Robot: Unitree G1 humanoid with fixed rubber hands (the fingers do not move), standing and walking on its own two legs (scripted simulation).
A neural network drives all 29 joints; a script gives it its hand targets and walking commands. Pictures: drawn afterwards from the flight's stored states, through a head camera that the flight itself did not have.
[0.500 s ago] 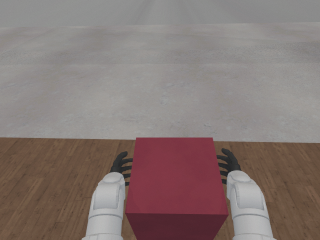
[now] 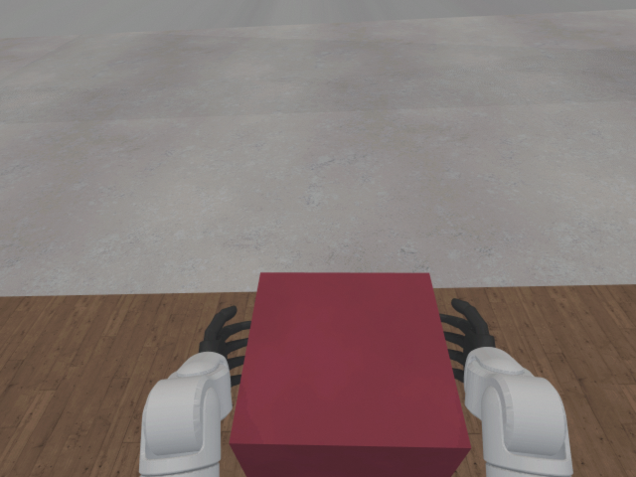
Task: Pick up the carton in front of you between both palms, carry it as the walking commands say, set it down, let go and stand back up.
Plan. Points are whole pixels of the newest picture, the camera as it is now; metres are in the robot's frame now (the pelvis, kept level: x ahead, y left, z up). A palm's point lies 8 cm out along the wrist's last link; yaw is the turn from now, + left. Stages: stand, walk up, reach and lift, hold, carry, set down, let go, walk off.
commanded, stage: carry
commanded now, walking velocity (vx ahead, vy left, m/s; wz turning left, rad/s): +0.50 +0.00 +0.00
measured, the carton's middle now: (343, 396) +0.26 +0.00 +0.00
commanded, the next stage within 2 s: none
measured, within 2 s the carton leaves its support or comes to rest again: neither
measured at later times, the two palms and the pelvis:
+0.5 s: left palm (274, 198) +0.56 +0.12 +0.10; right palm (447, 187) +0.59 -0.18 +0.09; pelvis +0.31 -0.05 +0.00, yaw +3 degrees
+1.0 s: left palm (289, 114) +0.93 +0.12 +0.08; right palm (412, 108) +0.93 -0.18 +0.09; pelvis +0.64 -0.02 +0.00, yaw +0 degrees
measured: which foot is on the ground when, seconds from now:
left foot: down 0.00-0.20, up 0.22-0.62, down 0.64-1.00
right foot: up 0.00-0.16, down 0.18-0.68, up 0.70-1.00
